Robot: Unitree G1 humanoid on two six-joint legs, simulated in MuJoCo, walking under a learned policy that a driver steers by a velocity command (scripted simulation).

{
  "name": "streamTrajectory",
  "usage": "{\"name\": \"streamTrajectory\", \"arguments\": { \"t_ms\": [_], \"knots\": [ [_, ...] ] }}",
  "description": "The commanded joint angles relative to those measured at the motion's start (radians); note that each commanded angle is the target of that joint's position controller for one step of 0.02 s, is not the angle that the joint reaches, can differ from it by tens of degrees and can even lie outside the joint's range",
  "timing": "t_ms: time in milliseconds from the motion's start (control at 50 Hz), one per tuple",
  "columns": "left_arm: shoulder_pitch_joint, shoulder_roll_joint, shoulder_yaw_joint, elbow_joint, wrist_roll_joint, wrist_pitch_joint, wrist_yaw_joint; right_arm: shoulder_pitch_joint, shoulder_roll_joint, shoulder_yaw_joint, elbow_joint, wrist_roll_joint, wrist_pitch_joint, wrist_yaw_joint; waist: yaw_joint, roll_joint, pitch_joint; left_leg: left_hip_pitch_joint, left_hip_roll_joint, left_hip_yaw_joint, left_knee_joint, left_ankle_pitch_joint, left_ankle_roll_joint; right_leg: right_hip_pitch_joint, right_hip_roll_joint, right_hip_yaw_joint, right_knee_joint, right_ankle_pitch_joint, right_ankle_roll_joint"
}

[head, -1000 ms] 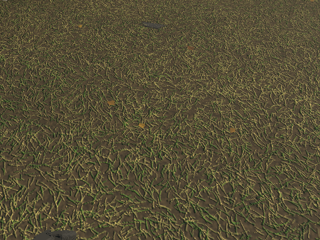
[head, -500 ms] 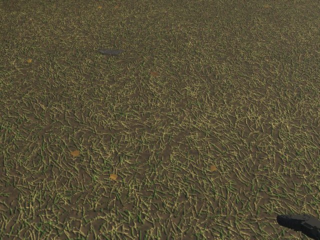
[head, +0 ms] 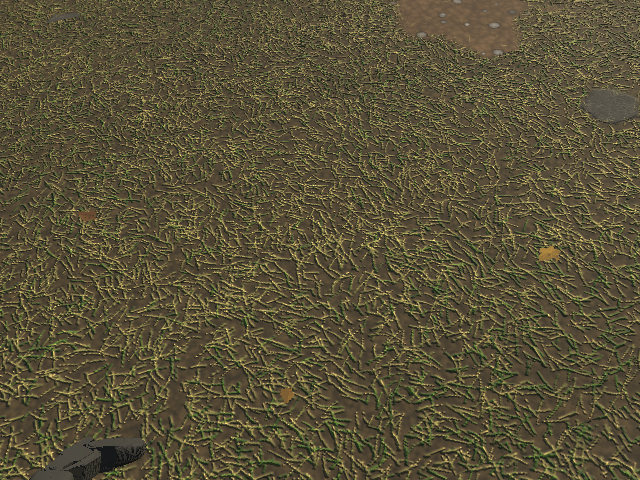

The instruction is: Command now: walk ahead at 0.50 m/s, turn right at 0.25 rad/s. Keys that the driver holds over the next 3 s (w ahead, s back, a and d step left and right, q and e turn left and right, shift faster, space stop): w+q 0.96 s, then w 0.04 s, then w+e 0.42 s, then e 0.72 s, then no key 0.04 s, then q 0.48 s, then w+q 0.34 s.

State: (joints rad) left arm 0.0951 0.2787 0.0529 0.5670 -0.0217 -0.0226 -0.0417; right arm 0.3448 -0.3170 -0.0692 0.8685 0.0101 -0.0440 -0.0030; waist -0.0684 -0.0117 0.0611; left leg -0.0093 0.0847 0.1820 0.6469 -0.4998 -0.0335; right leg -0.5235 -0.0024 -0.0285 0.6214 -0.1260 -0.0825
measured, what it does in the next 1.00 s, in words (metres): goes down, turning left: left foot 0.16 m lower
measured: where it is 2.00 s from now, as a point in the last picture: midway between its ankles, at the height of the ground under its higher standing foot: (181, 329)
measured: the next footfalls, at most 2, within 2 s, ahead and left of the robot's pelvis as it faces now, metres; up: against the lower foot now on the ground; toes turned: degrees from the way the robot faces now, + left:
left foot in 0.68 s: +0.48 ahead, +0.27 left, -0.16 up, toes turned +20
right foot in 1.06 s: +0.82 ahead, +0.19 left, -0.16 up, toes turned +34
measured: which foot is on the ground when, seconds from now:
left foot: up 0.00-0.66, down 0.68-1.00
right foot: down 0.00-0.68, up 0.70-1.00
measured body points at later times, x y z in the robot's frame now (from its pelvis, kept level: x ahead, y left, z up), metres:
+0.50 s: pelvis +0.25 +0.04 +0.00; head +0.25 +0.05 +0.45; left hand +0.23 +0.32 -0.13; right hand +0.44 -0.20 -0.10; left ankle +0.40 +0.24 -0.68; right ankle +0.12 -0.09 -0.71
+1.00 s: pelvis +0.56 +0.19 -0.15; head +0.57 +0.20 +0.30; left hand +0.61 +0.50 -0.23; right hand +0.72 -0.02 -0.28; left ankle +0.45 +0.25 -0.88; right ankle +0.79 +0.14 -0.84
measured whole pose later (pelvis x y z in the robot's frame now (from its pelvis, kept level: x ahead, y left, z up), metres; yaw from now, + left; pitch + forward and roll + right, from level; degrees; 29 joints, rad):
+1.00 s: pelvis +0.56 +0.19 -0.15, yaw +31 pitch +2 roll +1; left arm 0.10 0.24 0.03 0.69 0.00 -0.09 0.02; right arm 0.33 -0.22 -0.05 0.87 0.02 -0.04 -0.03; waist -0.05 -0.04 -0.01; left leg -0.18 -0.12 -0.14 0.55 -0.38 0.06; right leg -0.65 -0.06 0.09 0.68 0.05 0.09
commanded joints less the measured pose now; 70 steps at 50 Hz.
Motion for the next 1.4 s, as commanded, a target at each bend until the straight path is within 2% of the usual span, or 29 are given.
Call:
{"name": "streamTrajectory", "arguments": {
  "t_ms": [20, 40, 80, 160, 260, 340, 420, 480, 580, 640, 660, 680, 700, 720, 740, 760, 800, 860, 880, 920, 980, 1060, 1080, 1100, 1120, 1140, 1180, 1240, 1400],
  "knots": [
    [0.378, 0.208, 0.073, 0.001, -0.011, -0.009, 0.014, 0.041, -0.107, 0.005, -0.082, 0.007, -0.05, 0.021, 0.188, -0.165, -0.468, -0.685, -0.076, -0.24, 0.716, -0.093, 0.04, 0.914, -0.37, 0.787, -0.284, -0.259, -0.296],
    [0.337, 0.174, 0.057, 0.015, 0.005, -0.017, 0.009, -0.067, -0.155, -0.011, -0.117, 0.05, -0.057, 0.025, 0.199, -0.122, -0.309, -0.757, -0.038, -0.243, 0.742, -0.029, 0.056, 0.8, -0.347, 0.621, -0.298, -0.168, -0.239],
    [0.225, 0.134, 0.043, 0.026, 0.024, -0.031, 0.009, -0.099, -0.132, -0.008, -0.112, 0.024, -0.056, 0.01, 0.125, -0.041, -0.146, -0.682, 0.032, -0.251, 0.594, 0.106, 0.056, 0.523, -0.276, 0.37, -0.306, 0.13, -0.18],
    [0.149, 0.092, 0.037, 0.048, 0.034, -0.071, 0.01, -0.014, -0.077, -0.006, -0.067, 0.02, 0.004, -0.001, 0.051, -0.053, -0.104, -0.529, 0.05, -0.283, 0.446, 0.221, 0.027, 0.338, -0.241, 0.189, -0.425, 0.168, -0.174],
    [0.19, 0.133, 0.061, 0.113, 0.059, -0.082, 0.034, -0.04, -0.047, -0.006, -0.066, -0.007, 0.004, 0.007, 0.062, -0.01, -0.111, -0.56, 0.033, -0.281, 0.359, 0.558, 0.02, 0.376, -0.239, 0.025, -0.395, 0.315, -0.157],
    [0.272, 0.107, 0.063, 0.17, 0.03, -0.09, 0.044, -0.178, -0.085, -0.036, -0.118, 0.03, 0.004, 0.02, 0.106, -0.037, 0.009, -0.848, 0.031, -0.393, 0.311, 0.555, 0.046, 0.548, -0.292, 0.071, -0.362, 0.114, -0.127],
    [0.349, 0.101, 0.077, 0.206, 0.025, -0.085, 0.068, -0.25, -0.054, -0.042, -0.156, 0.027, -0.002, 0.043, 0.136, -0.061, 0.058, -1.087, 0.026, -0.421, 0.316, 0.478, 0.063, 0.733, -0.357, 0.086, -0.306, 0.092, -0.109],
    [0.265, 0.096, 0.073, 0.179, 0.025, -0.076, 0.105, -0.306, -0.003, -0.028, -0.195, -0.004, 0.0, 0.078, 0.129, -0.026, 0.077, -0.708, 0.007, -0.266, 0.035, 0.913, 0.046, 0.387, -0.252, -0.137, -0.258, -0.081, -0.036],
    [0.34, 0.109, 0.074, 0.205, 0.004, -0.059, 0.1, -0.357, 0.025, -0.006, -0.19, 0.013, 0.015, 0.101, 0.194, 0.005, 0.104, -0.642, -0.004, -0.218, -0.176, 0.937, 0.061, 0.482, -0.293, -0.178, -0.038, -0.104, 0.033],
    [0.359, 0.115, 0.061, 0.228, -0.006, -0.036, 0.095, -0.158, -0.024, -0.032, -0.081, -0.007, 0.018, 0.085, 0.13, -0.01, -0.027, -0.405, -0.027, -0.164, -0.244, 0.993, 0.085, 0.536, -0.31, -0.194, 0.336, 0.157, 0.066],
    [0.318, 0.126, 0.056, 0.235, -0.018, -0.031, 0.082, 0.025, -0.071, -0.059, -0.019, -0.005, 0.016, 0.067, 0.015, -0.005, -0.12, -0.124, -0.081, -0.103, -0.25, 0.987, 0.11, 0.43, -0.277, -0.208, 0.581, 0.261, 0.081],
    [0.299, 0.12, 0.055, 0.26, -0.029, -0.048, 0.071, 0.155, -0.15, -0.087, 0.024, -0.015, 0.021, 0.044, -0.101, 0.113, -0.17, 0.185, -0.058, -0.113, -0.301, 1.104, 0.183, 0.203, -0.162, -0.215, 0.976, -0.036, 0.141],
    [0.441, 0.003, 0.026, 0.222, 0.014, -0.07, 0.057, 0.162, -0.275, -0.078, 0.026, -0.044, 0.009, 0.041, -0.005, 0.356, -0.279, 0.65, 0.098, -0.331, 0.146, 1.575, 0.306, -0.339, -0.072, -0.081, 1.471, -0.851, 0.193],
    [0.446, 0.067, 0.01, 0.19, -0.016, -0.102, 0.045, 0.242, -0.264, -0.075, 0.012, -0.005, 0.007, 0.054, -0.065, 0.276, -0.585, 0.78, 0.214, -0.563, 0.166, 1.399, 0.476, -0.385, -0.072, 0.129, 1.514, -0.819, 0.204],
    [0.334, 0.094, 0.014, 0.137, -0.03, -0.111, 0.048, 0.296, -0.24, -0.076, 0.028, 0.017, 0.023, 0.046, -0.099, 0.157, -0.614, 0.724, 0.231, -0.634, -0.002, 1.036, 0.49, -0.444, -0.099, 0.138, 1.411, -0.776, 0.197],
    [0.227, 0.049, -0.004, 0.081, -0.05, -0.113, 0.062, 0.304, -0.248, -0.076, 0.083, 0.042, 0.037, 0.03, -0.055, 0.142, -0.515, 0.606, 0.269, -0.822, -0.203, 0.429, 0.477, -0.584, -0.098, 0.101, 1.323, -0.652, 0.18],
    [0.177, 0.097, 0.003, 0.093, -0.047, -0.095, 0.098, 0.001, -0.169, -0.043, -0.036, 0.0, 0.0, 0.025, 0.048, -0.042, -0.257, 0.116, 0.34, -1.008, -0.3, 0.227, 0.458, -0.527, -0.151, 0.148, 1.202, -0.427, 0.143],
    [0.149, 0.099, 0.021, 0.105, 0.034, -0.076, 0.096, -0.209, -0.093, -0.011, -0.095, -0.009, -0.03, 0.01, 0.146, -0.005, -0.011, -0.489, 0.113, -0.596, -0.358, 0.442, 0.337, -0.181, -0.18, 0.145, 0.569, -0.144, 0.142],
    [0.111, 0.076, 0.013, 0.094, 0.06, -0.082, 0.092, -0.215, -0.109, -0.013, -0.097, -0.018, -0.029, -0.013, 0.136, 0.064, -0.004, -0.591, 0.026, -0.479, -0.357, 0.569, 0.316, -0.042, -0.139, 0.093, 0.396, -0.023, 0.165],
    [0.079, 0.039, 0.004, 0.103, 0.044, -0.089, 0.072, -0.145, -0.084, -0.014, -0.087, -0.016, -0.02, -0.035, 0.093, 0.12, -0.075, -0.605, -0.05, -0.367, -0.323, 0.608, 0.282, 0.177, -0.051, 0.041, 0.168, 0.286, 0.192],
    [0.028, 0.05, 0.01, 0.074, 0.015, -0.076, 0.064, -0.032, -0.079, -0.023, -0.047, 0.022, -0.01, -0.036, 0.058, 0.118, -0.076, -0.409, 0.012, -0.465, -0.287, 0.456, 0.262, 0.16, -0.021, 0.069, 0.003, 0.241, 0.171],
    [0.155, 0.108, 0.045, 0.101, 0.019, -0.08, 0.039, 0.008, -0.045, -0.02, -0.032, 0.01, 0.009, -0.025, 0.116, 0.127, -0.068, -0.239, 0.027, -0.498, -0.097, 0.492, 0.202, 0.223, -0.011, 0.04, -0.044, 0.056, 0.046],
    [0.28, 0.153, 0.06, 0.132, 0.028, -0.089, 0.033, 0.056, 0.008, -0.005, -0.034, 0.0, 0.008, -0.016, 0.139, -0.002, -0.149, -0.318, -0.066, -0.412, 0.182, 0.472, 0.161, 0.421, -0.098, 0.16, -0.052, 0.058, -0.029],
    [0.423, 0.236, 0.086, 0.185, 0.033, -0.083, 0.022, 0.19, 0.068, 0.01, -0.03, 0.021, -0.003, -0.013, 0.122, -0.319, -0.276, -0.591, -0.208, -0.281, 0.597, 0.189, 0.086, 0.69, -0.311, 0.66, -0.234, -0.213, -0.221],
    [0.427, 0.164, 0.065, 0.188, 0.014, -0.081, 0.009, 0.138, 0.006, 0.004, -0.038, 0.019, -0.011, -0.004, 0.131, -0.306, -0.23, -0.781, -0.176, -0.31, 0.677, -0.057, 0.09, 0.714, -0.356, 0.942, -0.394, -0.548, -0.234],
    [0.347, 0.113, 0.049, 0.172, 0.009, -0.076, 0.009, -0.017, -0.058, -0.016, -0.071, 0.022, -0.017, -0.002, 0.148, -0.168, -0.077, -0.858, -0.117, -0.314, 0.707, 0.011, 0.104, 0.6, -0.332, 0.862, -0.397, -0.617, -0.193],
    [0.249, 0.108, 0.044, 0.15, 0.022, -0.065, 0.015, -0.142, -0.05, -0.017, -0.114, -0.004, -0.026, -0.005, 0.119, -0.044, -0.014, -0.777, -0.053, -0.29, 0.551, 0.14, 0.097, 0.386, -0.242, 0.62, -0.384, -0.375, -0.157],
    [0.22, 0.084, 0.037, 0.15, 0.019, -0.057, 0.032, -0.134, -0.025, -0.017, -0.108, -0.015, -0.025, -0.009, 0.073, -0.11, -0.076, -0.606, -0.03, -0.266, 0.31, 0.213, 0.061, 0.301, -0.151, 0.448, -0.399, -0.17, -0.124],
    [0.339, 0.13, 0.053, 0.219, 0.005, -0.028, 0.077, -0.352, 0.009, 0.005, -0.184, -0.01, -0.061, 0.011, 0.126, -0.109, -0.097, -0.375, -0.114, -0.241, -0.069, 0.533, -0.004, 0.233, -0.114, 0.351, -0.388, 0.015, -0.128]
  ]
}}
